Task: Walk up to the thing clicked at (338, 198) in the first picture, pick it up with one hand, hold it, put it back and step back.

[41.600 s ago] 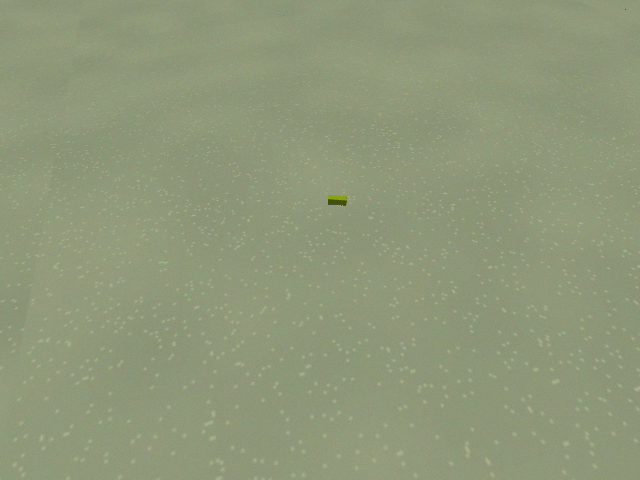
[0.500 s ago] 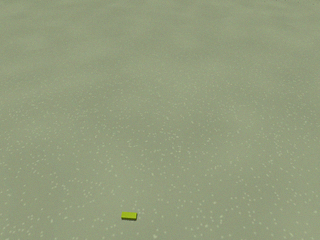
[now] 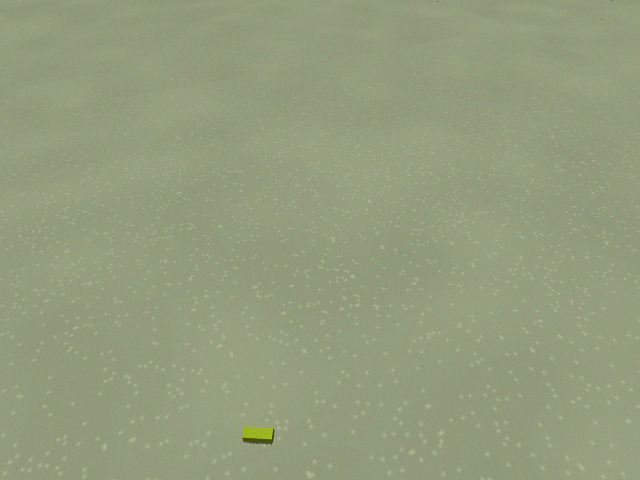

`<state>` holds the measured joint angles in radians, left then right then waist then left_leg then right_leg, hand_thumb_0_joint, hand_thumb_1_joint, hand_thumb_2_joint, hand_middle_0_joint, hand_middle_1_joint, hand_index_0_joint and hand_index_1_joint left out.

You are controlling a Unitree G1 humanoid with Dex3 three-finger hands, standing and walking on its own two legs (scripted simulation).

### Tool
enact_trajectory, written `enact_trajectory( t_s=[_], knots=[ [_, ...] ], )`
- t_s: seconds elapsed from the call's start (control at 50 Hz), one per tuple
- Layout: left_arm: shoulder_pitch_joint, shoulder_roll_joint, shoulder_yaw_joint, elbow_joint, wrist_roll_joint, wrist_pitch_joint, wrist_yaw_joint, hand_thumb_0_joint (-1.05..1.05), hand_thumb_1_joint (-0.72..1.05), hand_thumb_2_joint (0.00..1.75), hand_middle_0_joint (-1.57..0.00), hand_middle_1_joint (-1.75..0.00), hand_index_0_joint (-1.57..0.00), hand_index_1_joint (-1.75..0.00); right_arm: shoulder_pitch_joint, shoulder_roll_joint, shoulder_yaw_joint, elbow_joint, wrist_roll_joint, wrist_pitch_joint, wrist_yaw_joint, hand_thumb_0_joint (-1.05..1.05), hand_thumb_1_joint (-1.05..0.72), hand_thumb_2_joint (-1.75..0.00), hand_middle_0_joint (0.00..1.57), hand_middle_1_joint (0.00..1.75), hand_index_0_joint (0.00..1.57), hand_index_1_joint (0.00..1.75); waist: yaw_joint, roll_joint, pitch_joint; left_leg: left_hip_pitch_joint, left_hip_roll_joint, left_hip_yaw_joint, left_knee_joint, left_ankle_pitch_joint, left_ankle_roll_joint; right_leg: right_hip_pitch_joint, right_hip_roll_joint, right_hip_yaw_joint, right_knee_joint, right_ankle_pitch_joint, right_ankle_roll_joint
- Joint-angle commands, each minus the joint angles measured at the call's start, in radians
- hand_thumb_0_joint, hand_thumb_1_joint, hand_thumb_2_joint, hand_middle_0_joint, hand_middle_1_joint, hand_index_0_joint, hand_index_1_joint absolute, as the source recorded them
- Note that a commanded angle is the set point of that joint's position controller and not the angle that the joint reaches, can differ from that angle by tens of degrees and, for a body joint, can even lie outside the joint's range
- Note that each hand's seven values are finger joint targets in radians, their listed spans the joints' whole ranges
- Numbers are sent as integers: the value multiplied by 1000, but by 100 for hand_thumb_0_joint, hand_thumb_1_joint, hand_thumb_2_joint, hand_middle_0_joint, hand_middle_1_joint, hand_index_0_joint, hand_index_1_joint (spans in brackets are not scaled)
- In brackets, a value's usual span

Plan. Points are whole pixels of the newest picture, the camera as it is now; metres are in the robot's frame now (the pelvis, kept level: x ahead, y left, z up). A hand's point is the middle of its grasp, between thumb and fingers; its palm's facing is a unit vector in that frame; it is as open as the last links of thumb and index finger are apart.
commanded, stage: stand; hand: left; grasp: from above
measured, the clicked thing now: (258, 434) +0.43 +0.23 -0.76
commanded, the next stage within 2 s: step back in 1.42 s
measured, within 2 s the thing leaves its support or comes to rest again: neither
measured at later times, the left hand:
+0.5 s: hand out of the picture +0.08 +0.24 -0.16, palm faces +0.01 -0.94 -0.33, open 7.4 cm
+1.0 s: hand out of the picture +0.09 +0.24 -0.16, palm faces +0.01 -0.94 -0.34, open 7.4 cm
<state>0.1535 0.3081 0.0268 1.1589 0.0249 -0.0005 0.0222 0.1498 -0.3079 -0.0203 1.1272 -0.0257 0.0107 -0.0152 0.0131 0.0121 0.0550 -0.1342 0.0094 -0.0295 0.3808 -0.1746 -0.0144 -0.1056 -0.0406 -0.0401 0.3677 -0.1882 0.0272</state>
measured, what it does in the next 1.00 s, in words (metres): stands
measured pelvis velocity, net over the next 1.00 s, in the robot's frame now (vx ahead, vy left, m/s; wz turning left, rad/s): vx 0.02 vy -0.01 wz -0.01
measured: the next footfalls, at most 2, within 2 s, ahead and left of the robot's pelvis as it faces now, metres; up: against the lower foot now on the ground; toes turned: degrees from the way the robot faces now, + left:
none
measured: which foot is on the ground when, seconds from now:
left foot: down 0.00-1.00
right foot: down 0.00-1.00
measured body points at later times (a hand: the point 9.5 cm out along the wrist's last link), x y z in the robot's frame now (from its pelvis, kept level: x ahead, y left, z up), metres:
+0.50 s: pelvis +0.02 -0.01 +0.00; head +0.02 -0.01 +0.45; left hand +0.08 +0.29 -0.13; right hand +0.08 -0.29 -0.14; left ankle +0.03 +0.13 -0.75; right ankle +0.01 -0.14 -0.75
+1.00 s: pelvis +0.02 -0.01 +0.00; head +0.03 -0.01 +0.45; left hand +0.09 +0.29 -0.13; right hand +0.09 -0.30 -0.14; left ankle +0.03 +0.13 -0.75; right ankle +0.01 -0.14 -0.75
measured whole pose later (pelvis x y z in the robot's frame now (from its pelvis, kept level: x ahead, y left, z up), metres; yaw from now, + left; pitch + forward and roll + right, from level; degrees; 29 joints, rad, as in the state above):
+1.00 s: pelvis +0.02 -0.01 +0.00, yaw +0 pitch -3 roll +0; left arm 0.10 0.32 0.03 1.16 0.01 -0.01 0.01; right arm 0.11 -0.33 0.00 1.14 -0.02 0.00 -0.01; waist 0.01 0.01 0.05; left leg -0.11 0.02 -0.03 0.33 -0.18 -0.03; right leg -0.08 -0.03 -0.04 0.32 -0.19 0.02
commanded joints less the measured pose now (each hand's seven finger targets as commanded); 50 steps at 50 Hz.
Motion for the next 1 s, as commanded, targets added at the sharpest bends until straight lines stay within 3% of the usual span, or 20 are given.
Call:
enact_trajectory(
  t_s=[0.0, 0.1, 0.22, 0.42, 0.52, 0.6, 0.88, 0.98],
  knots=[
    [-26, 193, 35, -51, 1, -18, 9, 0, 90, 90, -20, -30, -20, -30, -47, -193, -31, -52, 3, -26, -8, 0, -90, -90, 20, 30, 20, 30, 1, 5, -13, -50, 91, -100, -93, -44, 41, -7, -81, 91, -96, -26, -33],
    [-40, 202, 36, -50, -2, -25, 9, 0, 90, 90, -20, -30, -20, -30, -46, -200, -27, -44, 5, -33, -8, 0, -90, -90, 20, 30, 20, 30, -5, -5, -36, -9, 95, -88, -78, 60, 42, 7, -89, 96, -100, 53, -34],
    [-48, 198, 34, -45, -3, -19, 5, 0, 90, 90, -20, -30, -20, -30, -48, -201, -22, -37, 6, -27, -8, 0, -90, -90, 20, 30, 20, 30, -5, 0, -21, -33, 95, -89, -95, -6, 37, 5, -85, 93, -100, -1, -35],
    [-61, 203, 37, -50, -8, -23, 4, 0, 90, 90, -20, -30, -20, -30, -66, -211, -19, -39, 7, -35, -10, 0, -90, -90, 20, 30, 20, 30, -5, -11, -71, 18, 107, -79, -74, 160, 41, 34, -93, 87, -85, 146, -34],
    [-64, 198, 36, -48, -11, -23, 3, 0, 90, 90, -20, -30, -20, -30, -66, -212, -17, -35, 8, -36, -11, 0, -90, -90, 20, 30, 20, 30, -3, -2, -65, 25, 109, -77, -80, 180, 35, 40, -90, 82, -84, 145, -32],
    [-75, 208, 40, -57, -9, -23, 3, 0, 90, 90, -20, -30, -20, -30, -72, -221, -22, -39, 9, -39, -12, 0, -90, -90, 20, 30, 20, 30, -6, -4, -88, 46, 113, -73, -72, 228, 33, 45, -94, 84, -77, 200, -36],
    [-83, 218, 39, -56, -9, -25, -4, 0, 90, 90, -20, -30, -20, -30, -82, -221, -20, -42, 10, -35, -4, 0, -90, -90, 20, 30, 20, 30, -10, -5, -39, 2, 105, -75, -104, 80, 30, 22, -88, 89, -114, 68, -34],
    [-86, 229, 40, -66, -9, -28, -4, 0, 90, 90, -20, -30, -20, -30, -87, -222, -22, -48, 9, -38, -3, 0, -90, -90, 20, 30, 20, 30, -9, -10, -76, 28, 114, -72, -89, 148, 33, 39, -97, 92, -98, 129, -41]
  ],
)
